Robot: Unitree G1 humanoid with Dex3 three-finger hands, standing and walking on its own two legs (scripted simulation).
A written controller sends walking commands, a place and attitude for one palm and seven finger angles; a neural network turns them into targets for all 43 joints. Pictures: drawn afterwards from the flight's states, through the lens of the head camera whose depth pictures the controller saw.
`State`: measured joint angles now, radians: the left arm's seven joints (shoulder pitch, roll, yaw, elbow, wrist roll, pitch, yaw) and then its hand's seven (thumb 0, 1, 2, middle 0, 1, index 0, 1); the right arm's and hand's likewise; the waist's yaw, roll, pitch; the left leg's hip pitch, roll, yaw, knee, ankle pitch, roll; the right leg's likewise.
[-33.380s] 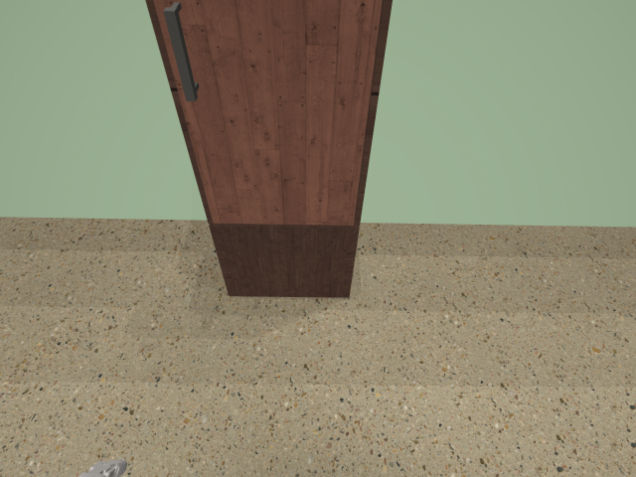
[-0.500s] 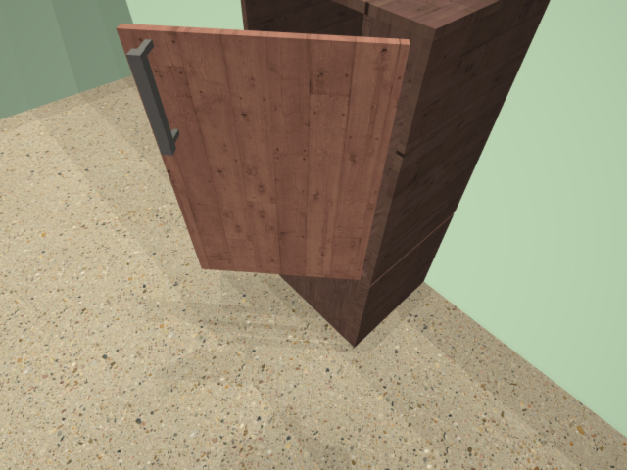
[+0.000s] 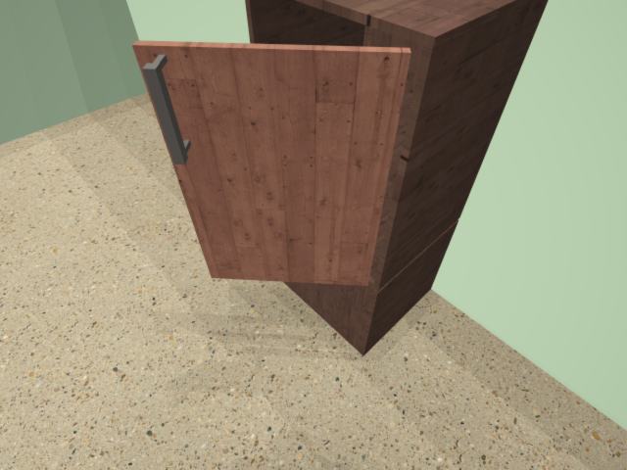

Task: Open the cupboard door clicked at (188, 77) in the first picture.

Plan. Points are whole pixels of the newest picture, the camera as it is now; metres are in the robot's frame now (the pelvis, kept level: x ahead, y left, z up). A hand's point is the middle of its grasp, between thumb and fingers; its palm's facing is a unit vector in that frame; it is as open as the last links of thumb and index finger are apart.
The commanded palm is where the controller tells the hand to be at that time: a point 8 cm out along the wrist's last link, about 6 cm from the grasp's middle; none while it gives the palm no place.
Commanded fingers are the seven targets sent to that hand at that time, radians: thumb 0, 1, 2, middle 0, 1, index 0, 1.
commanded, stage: look again from close up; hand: left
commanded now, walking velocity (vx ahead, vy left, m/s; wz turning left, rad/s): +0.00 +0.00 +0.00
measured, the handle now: (171, 112) +0.60 +0.26 +0.15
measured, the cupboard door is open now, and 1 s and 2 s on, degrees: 43 43 43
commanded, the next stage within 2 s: shuffle to correct the standing spot in 0.26 s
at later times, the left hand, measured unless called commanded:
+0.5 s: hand out of the picture +0.01 +0.19 -0.18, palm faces +0.00 -0.98 -0.19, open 7.4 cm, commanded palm none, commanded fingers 0.00 0.90 0.90 -0.20 -0.30 -0.20 -0.30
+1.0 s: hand out of the picture +0.12 +0.21 -0.17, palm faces +0.00 -0.97 -0.24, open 7.4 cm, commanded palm none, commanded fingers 0.00 0.90 0.90 -0.20 -0.30 -0.20 -0.30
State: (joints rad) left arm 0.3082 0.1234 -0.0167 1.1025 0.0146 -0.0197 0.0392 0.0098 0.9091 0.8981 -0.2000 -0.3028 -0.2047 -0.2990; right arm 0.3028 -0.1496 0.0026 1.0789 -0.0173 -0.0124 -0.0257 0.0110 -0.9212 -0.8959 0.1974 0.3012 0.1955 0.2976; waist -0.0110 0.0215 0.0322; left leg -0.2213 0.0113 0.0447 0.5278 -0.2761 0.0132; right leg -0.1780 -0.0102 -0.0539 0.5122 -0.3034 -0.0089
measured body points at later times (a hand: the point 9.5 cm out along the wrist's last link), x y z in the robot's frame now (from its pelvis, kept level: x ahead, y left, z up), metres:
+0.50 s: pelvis +0.01 +0.01 +0.00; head +0.02 +0.02 +0.45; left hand +0.01 +0.24 -0.16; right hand +0.02 -0.22 -0.15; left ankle +0.01 +0.11 -0.74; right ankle -0.02 -0.11 -0.74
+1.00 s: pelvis +0.05 +0.03 +0.00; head +0.08 +0.02 +0.45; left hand +0.12 +0.26 -0.15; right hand +0.05 -0.19 -0.17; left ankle +0.01 +0.11 -0.74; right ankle +0.07 -0.08 -0.74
